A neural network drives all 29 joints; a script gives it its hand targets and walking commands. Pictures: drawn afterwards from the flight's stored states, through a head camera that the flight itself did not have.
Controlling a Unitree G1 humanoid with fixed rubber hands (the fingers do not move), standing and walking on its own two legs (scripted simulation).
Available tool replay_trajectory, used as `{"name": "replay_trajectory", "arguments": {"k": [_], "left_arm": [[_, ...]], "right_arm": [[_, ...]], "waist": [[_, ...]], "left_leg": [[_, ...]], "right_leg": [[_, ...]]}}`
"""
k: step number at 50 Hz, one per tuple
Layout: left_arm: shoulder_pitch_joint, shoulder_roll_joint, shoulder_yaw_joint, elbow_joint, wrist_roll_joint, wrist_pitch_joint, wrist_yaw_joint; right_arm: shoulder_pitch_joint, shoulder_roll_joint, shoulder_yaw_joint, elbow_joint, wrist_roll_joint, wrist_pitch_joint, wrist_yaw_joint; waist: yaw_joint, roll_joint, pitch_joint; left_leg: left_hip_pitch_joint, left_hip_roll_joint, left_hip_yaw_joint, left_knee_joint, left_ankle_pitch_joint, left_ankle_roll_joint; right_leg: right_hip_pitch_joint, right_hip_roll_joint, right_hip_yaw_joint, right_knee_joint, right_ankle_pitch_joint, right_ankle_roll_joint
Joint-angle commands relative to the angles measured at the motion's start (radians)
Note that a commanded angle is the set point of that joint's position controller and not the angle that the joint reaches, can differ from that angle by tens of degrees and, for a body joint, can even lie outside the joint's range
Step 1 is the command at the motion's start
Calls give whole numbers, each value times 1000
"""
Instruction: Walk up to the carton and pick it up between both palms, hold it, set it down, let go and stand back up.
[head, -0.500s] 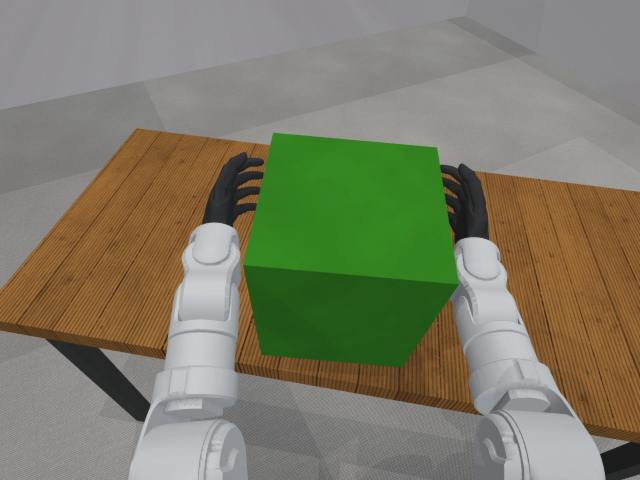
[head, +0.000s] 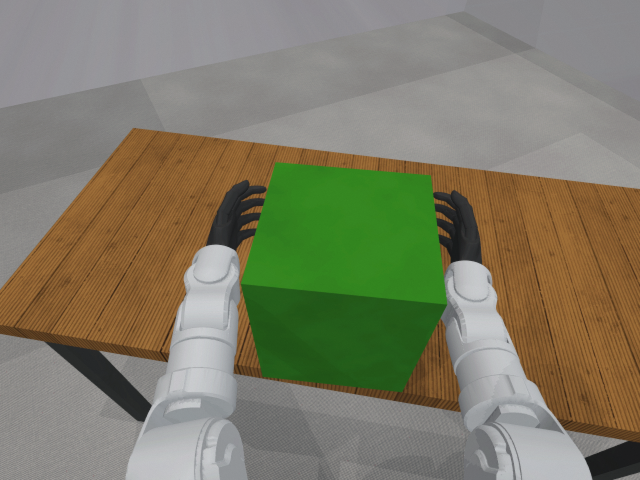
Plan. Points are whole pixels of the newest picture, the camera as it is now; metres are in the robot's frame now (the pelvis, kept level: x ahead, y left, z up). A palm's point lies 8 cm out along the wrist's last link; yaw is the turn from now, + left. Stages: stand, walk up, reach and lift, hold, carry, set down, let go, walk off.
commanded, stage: set down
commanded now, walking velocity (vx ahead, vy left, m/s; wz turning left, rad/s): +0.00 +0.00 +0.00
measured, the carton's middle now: (341, 282) +0.38 -0.01 +0.01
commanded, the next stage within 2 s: none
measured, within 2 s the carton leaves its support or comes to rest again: rests again in 0.38 s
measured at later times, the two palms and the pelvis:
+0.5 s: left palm (224, 245) +0.38 +0.14 +0.09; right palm (461, 257) +0.37 -0.16 +0.08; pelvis -0.01 +0.00 +0.00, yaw +0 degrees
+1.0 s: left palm (226, 244) +0.39 +0.14 +0.08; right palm (461, 254) +0.38 -0.17 +0.08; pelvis -0.01 +0.00 +0.00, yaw -1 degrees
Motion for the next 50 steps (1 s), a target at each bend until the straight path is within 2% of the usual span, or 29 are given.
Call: {"name": "replay_trajectory", "arguments": {"k": [1, 6, 10, 16, 23, 29, 34, 35, 38, 41, 50], "left_arm": [[-521, -376, -279, -80, -20, -71, -49], [-522, -363, -254, -34, -7, -81, -40], [-517, -349, -225, -13, 4, -87, -40], [-522, -353, -204, 14, 15, -111, -40], [-497, -344, -159, 54, 30, -121, -59], [-475, -333, -125, 73, 48, -136, -70], [-457, -321, -99, 82, 67, -146, -75], [-446, -340, -77, 104, 91, -147, -83], [-411, -355, -54, 129, 119, -144, -91], [-398, -351, -47, 125, 120, -140, -83], [-383, -337, -46, 94, 112, -135, -73]], "right_arm": [[-531, 401, 293, -130, -27, -75, 141], [-510, 368, 202, -87, -67, -51, 167], [-498, 360, 150, -72, -104, -36, 186], [-507, 378, 137, -77, -137, -46, 199], [-495, 404, 158, -83, -143, -58, 189], [-463, 416, 167, -78, -148, -70, 174], [-435, 413, 150, -76, -160, -74, 168], [-447, 425, 136, -77, -180, -77, 172], [-416, 426, 95, -57, -225, -78, 191], [-399, 406, 67, -53, -253, -71, 209], [-369, 393, 72, -48, -251, -37, 226]], "waist": [[2, 31, -473], [-13, 62, -399], [-17, 71, -364], [-9, 63, -395], [3, 11, -374], [7, -2, -352], [7, 4, -322], [22, 44, -278], [29, 54, -224], [32, 48, -219], [43, 27, -229]], "left_leg": [[36, -39, 2, 21, 304, -7], [136, -30, -4, 33, 221, -53], [149, -27, -4, 32, 180, -66], [133, -29, -1, 35, 210, -61], [22, -38, 10, 11, 186, -24], [-49, -41, 15, -13, 170, -1], [-58, -40, 16, -24, 149, -2], [-27, -46, 8, -26, 131, -6], [41, -38, 5, -18, 105, -23], [77, -31, 8, -15, 99, -36], [94, -32, 14, -11, 123, -40]], "right_leg": [[332, 39, 27, 132, 513, 49], [137, 49, -12, 66, 268, 33], [78, 48, -24, 48, 183, 29], [108, 46, -16, 57, 233, 30], [227, 34, 8, 90, 329, 46], [301, 23, 24, 111, 386, 57], [289, 20, 23, 104, 359, 58], [220, 25, 15, 102, 331, 54], [104, 35, -3, 64, 195, 46], [37, 44, -13, 42, 126, 43], [20, 48, -2, 37, 138, 53]]}}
